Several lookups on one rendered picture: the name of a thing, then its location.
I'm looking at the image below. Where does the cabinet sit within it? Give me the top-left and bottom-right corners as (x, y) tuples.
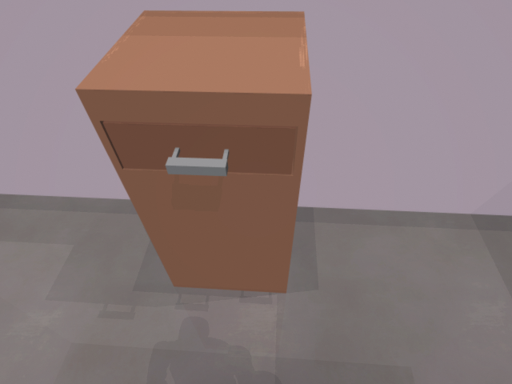
(75, 10), (312, 293)

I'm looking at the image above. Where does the handle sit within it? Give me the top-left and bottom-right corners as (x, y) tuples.
(166, 147), (229, 176)

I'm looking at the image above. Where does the drawer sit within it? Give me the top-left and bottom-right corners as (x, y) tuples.
(103, 121), (296, 174)

